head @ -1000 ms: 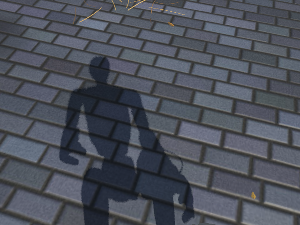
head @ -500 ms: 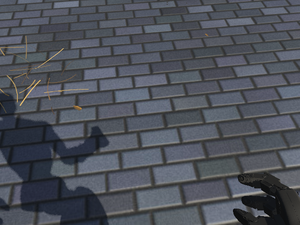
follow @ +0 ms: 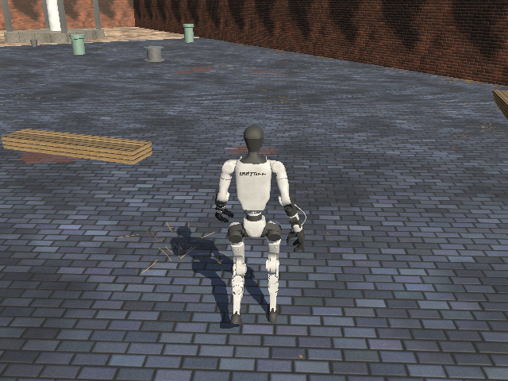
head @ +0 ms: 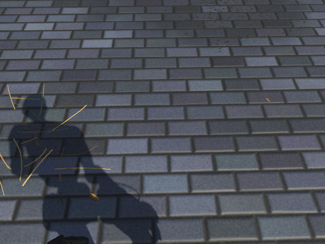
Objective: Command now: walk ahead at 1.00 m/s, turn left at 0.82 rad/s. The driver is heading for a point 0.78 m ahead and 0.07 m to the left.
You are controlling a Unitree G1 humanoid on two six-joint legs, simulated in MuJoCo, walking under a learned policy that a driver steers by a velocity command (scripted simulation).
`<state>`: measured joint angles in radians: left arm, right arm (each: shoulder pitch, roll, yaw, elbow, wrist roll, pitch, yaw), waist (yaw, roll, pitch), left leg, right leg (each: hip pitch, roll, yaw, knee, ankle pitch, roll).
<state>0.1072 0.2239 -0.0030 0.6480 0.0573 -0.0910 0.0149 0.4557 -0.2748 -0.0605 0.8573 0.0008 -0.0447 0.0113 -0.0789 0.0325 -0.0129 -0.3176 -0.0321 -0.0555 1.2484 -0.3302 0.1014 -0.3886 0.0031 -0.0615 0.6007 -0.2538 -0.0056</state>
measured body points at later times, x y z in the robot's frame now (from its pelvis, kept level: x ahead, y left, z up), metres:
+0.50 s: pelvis +0.46 +0.11 +0.00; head +0.47 +0.11 +0.45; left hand +0.50 +0.38 -0.11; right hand +0.60 -0.13 -0.12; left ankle +0.44 +0.13 -0.72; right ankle +0.50 -0.06 -0.62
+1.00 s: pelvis +0.83 +0.17 +0.01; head +0.87 +0.17 +0.46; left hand +0.88 +0.44 -0.11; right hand +1.04 -0.06 -0.09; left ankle +0.84 +0.36 -0.65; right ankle +0.90 +0.13 -0.72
